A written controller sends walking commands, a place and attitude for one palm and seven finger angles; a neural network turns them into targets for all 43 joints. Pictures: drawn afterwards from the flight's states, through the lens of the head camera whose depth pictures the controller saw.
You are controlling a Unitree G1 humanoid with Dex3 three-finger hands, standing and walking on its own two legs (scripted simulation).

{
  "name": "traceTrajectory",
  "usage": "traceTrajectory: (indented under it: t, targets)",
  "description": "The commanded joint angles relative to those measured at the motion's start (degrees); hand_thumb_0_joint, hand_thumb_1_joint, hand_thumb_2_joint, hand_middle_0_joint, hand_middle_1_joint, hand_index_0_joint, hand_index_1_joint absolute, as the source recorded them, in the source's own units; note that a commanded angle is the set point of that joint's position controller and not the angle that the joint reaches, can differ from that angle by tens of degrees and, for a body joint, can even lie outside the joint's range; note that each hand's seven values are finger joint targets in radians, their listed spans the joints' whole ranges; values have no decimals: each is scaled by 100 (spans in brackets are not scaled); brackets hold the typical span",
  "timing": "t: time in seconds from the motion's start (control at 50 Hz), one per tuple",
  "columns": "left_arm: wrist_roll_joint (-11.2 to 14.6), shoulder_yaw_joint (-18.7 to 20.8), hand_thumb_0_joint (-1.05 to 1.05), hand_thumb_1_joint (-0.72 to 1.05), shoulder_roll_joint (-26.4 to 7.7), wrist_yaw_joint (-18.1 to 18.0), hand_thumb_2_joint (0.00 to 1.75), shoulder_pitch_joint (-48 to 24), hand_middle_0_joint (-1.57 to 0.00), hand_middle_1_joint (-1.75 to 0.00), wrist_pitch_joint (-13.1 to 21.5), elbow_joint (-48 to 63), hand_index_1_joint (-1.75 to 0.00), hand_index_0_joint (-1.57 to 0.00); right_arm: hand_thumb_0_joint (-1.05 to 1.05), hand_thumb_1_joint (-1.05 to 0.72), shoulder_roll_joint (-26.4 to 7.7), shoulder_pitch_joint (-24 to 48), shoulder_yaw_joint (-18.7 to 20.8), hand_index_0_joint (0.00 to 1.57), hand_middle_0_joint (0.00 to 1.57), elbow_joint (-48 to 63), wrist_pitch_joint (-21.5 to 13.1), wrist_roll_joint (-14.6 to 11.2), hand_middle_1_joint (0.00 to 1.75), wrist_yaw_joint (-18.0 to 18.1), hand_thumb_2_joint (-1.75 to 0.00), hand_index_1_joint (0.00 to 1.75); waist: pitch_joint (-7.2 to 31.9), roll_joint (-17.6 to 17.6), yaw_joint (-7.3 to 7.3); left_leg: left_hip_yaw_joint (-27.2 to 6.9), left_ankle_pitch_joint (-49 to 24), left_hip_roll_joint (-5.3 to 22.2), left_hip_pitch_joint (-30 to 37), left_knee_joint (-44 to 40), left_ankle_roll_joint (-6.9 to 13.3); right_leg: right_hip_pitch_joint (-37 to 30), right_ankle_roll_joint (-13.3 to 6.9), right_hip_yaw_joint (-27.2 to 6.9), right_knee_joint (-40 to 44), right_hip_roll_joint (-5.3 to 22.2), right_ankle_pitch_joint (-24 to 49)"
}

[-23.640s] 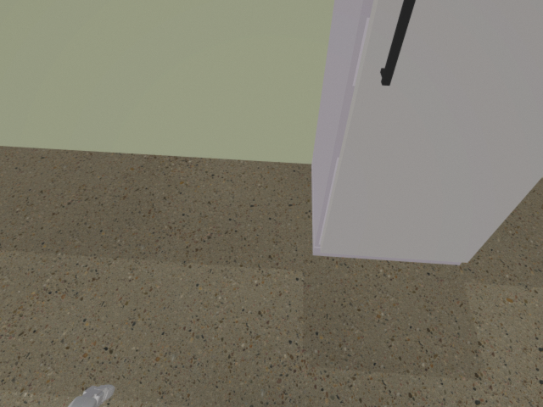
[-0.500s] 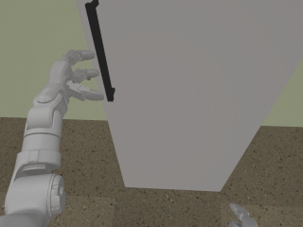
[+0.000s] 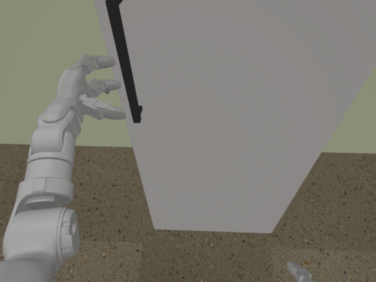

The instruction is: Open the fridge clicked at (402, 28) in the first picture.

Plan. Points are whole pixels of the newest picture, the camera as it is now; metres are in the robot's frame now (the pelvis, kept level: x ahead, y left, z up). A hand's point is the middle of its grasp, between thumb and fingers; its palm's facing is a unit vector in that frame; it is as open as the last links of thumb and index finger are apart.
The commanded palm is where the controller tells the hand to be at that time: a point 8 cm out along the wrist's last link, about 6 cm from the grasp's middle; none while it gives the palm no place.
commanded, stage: move the hooked fingers beside the handle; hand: left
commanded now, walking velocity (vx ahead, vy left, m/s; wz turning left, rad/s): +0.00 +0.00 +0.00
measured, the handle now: (128, 68) +0.50 +0.17 +0.23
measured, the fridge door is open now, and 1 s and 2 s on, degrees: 0 0 0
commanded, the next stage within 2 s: none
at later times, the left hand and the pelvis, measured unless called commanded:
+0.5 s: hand (100, 87) +0.42 +0.21 +0.23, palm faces +0.04 -1.00 +0.00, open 14.0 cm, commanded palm +0.40 +0.26 +0.22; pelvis +0.00 +0.00 +0.00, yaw +0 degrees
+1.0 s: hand (95, 94) +0.41 +0.22 +0.22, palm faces +0.06 -1.00 -0.02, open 14.0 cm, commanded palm +0.39 +0.27 +0.22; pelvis +0.01 +0.00 +0.00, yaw +0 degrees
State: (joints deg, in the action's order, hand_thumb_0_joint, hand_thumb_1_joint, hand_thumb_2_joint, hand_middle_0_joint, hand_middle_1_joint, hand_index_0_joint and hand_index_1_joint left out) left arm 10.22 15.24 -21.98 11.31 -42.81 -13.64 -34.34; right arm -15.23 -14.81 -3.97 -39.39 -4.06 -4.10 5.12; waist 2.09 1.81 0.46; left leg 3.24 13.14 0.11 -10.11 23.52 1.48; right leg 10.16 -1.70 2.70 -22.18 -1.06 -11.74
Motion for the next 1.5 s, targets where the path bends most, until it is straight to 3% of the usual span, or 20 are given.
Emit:
traceTrajectory:
  t: [0.0, 0.06, 0.1, 0.14, 0.26, 0.34, 0.46, 0.52, 0.62, 0.72, 0.8, 0.86, 0.96, 1.06, 1.12, 1.18, 1.28, 1.34, 1.4, 1.48]
  targets:
    - [120, 247, 0, -50, -1264, 23, 30, -3009, -30, -120, 365, 1116, -120, -30, 0, -90, -737, 609, 270, 20, 20, 794, -346, -11, 30, 84, -90, 30, 1508, 20, -66, -395, -1231, 79, 643, -215, 90, -202, -95, -204, 206, 91, 1264]
    - [92, 449, 0, -50, -1476, -4, 30, -2661, -30, -120, 288, 1020, -120, -30, 0, -90, -761, 612, 284, 20, 20, 828, -324, -9, 30, 58, -90, 30, 1568, -15, 48, -371, -1272, 74, 557, -231, 96, -314, -91, -211, 190, 111, 1316]
    - [84, 252, 0, -50, -1282, 24, 30, -2822, -30, -120, 243, 945, -120, -30, 0, -90, -759, 586, 278, 20, 20, 826, -309, -10, 30, 67, -90, 30, 1444, -94, -48, -364, -1214, 77, 512, -227, 108, -223, -80, -214, 198, 112, 1304]
    - [72, 367, 0, -50, -1454, 22, 30, -2757, -30, -120, 265, 805, -120, -30, 0, -90, -794, 533, 304, 20, 20, 830, -299, -10, 30, 72, -90, 30, 1354, -338, -52, -375, -1106, 92, 463, -222, 132, -192, -57, -213, 229, 107, 1202]
    - [69, 376, 0, -50, -1669, 62, 30, -3476, -30, -120, 550, 1096, -120, -30, 0, -90, -773, 538, 279, 20, 20, 849, -358, -5, 30, 115, -90, 30, 1708, 45, -141, -379, -1086, 59, 627, -160, 145, -209, -64, -295, 216, 125, 1206]
    - [69, 418, 0, -50, -1722, 152, 30, -3267, -30, -120, 654, 1072, -120, -30, 0, -90, -779, 474, 287, 20, 20, 859, -391, 1, 30, 96, -90, 30, 1998, 101, -71, -371, -1416, 63, 740, -106, 113, -374, -93, -266, 117, 111, 1515]
    - [103, 446, 0, -50, -1758, 326, 30, -2802, -30, -120, 333, 215, -120, -30, 0, -90, -853, 418, 272, 20, 20, 797, -308, -48, 30, 99, -90, 30, 1251, -160, -116, -345, -1048, 72, 250, -155, 134, -109, -45, -235, 174, 145, 1343]
    - [84, 303, 0, -50, -1637, 316, 30, -3116, -30, -120, 394, 504, -120, -30, 0, -90, -831, 425, 277, 20, 20, 867, -323, -46, 30, 87, -90, 30, 1416, 4, -145, -373, -1043, 62, 347, -125, 137, -58, -64, -256, 145, 146, 1278]
    - [156, 488, 0, -50, -1820, 290, 30, -3447, -30, -120, 797, 1383, -120, -30, 0, -90, -803, 400, 315, 20, 20, 943, -422, -13, 30, 67, -90, 30, 2305, 219, -81, -399, -1831, 69, 933, 28, 99, -385, -99, -261, -26, 89, 1908]
    - [151, 665, 0, -50, -1880, 323, 30, -2757, -30, -120, 515, 654, -120, -30, 0, -90, -830, 377, 296, 20, 20, 831, -373, -25, 30, 50, -90, 30, 1660, -74, -6, -360, -1517, 77, 465, -64, 114, -301, -80, -214, 22, 102, 1732]
    - [85, 675, 0, -50, -1880, 330, 30, -2255, -30, -120, 246, 589, -120, -30, 0, -90, -845, 425, 303, 20, 20, 926, -261, -35, 30, 17, -90, 30, 1550, -133, 55, -285, -1580, 72, 303, -52, 126, -367, -64, -227, -4, 143, 1896]
    - [144, 745, 0, -50, -1982, 348, 30, -2418, -30, -120, 360, 1093, -120, -30, 0, -90, -844, 466, 334, 20, 20, 1028, -255, -41, 30, 13, -90, 30, 1732, -199, 36, -299, -1664, 82, 439, -18, 149, -437, -63, -244, -16, 124, 1981]
    - [287, 642, 0, -50, -1873, 406, 30, -2875, -30, -120, 642, 2213, -120, -30, 0, -90, -774, 640, 316, 20, 20, 1113, -360, -36, 30, 29, -90, 30, 2185, 278, -3, -327, -2052, 86, 1004, 80, 124, -445, -82, -273, -47, 88, 2140]
    - [245, 199, 0, -50, -1382, 405, 30, -2707, -30, -120, 174, 1243, -120, -30, 0, -90, -785, 679, 256, 20, 20, 898, -328, -81, 30, 86, -90, 30, 1221, 141, -150, -375, -1192, 83, 549, -73, 112, 47, -60, -192, 139, 109, 1302]
    - [172, 169, 0, -50, -1377, 317, 30, -2684, -30, -120, -78, 695, -120, -30, 0, -90, -802, 617, 243, 20, 20, 812, -276, -72, 30, 117, -90, 30, 1029, 90, -158, -452, -876, 71, 366, -106, 93, 246, -63, -180, 192, 127, 940]
    - [166, 489, 0, -50, -1792, 257, 30, -2855, -30, -120, 72, 789, -120, -30, 0, -90, -831, 583, 261, 20, 20, 877, -265, -27, 30, 121, -90, 30, 1554, -286, -89, -445, -1058, 50, 373, -56, 126, -101, -58, -231, 113, 151, 1192]
    - [178, 608, 0, -50, -1971, 218, 30, -3429, -30, -120, 702, 1436, -120, -30, 0, -90, -763, 576, 255, 20, 20, 950, -351, 7, 30, 98, -90, 30, 2256, -46, -64, -425, -1552, 45, 761, 33, 123, -439, -77, -284, -14, 122, 1715]
    - [137, 456, 0, -50, -1809, 272, 30, -3248, -30, -120, 702, 1174, -120, -30, 0, -90, -766, 565, 253, 20, 20, 918, -361, -17, 30, 86, -90, 30, 2022, 167, -63, -396, -1564, 72, 732, 16, 108, -348, -95, -256, 10, 129, 1661]
    - [96, 316, 0, -50, -1575, 314, 30, -2909, -30, -120, 343, 313, -120, -30, 0, -90, -799, 483, 229, 20, 20, 787, -303, -39, 30, 90, -90, 30, 1267, 50, -115, -418, -1125, 71, 318, -98, 104, -28, -80, -204, 113, 130, 1302]
    - [61, 709, 0, -50, -2089, 332, 30, -2591, -30, -120, 165, 31, -120, -30, 0, -90, -891, 408, 274, 20, 20, 863, -218, -38, 30, 94, -90, 30, 1319, -292, -23, -373, -928, 58, 34, -110, 139, -158, -51, -252, 120, 173, 1200]
